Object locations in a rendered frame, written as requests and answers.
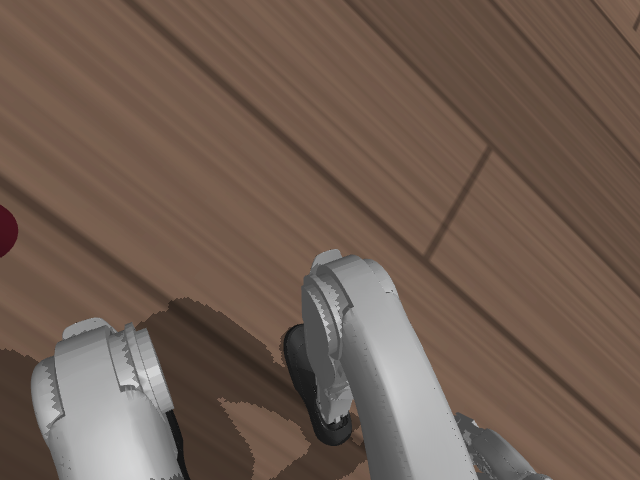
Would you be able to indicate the right robot foot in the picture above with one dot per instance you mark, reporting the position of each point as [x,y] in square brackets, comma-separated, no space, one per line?
[303,379]

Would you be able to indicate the right robot hand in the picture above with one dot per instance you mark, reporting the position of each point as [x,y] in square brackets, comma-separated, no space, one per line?
[491,453]

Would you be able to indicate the left robot foot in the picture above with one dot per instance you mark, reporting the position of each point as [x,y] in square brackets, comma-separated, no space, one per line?
[179,442]

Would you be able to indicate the can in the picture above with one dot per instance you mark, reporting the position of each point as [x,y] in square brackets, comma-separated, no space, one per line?
[8,231]

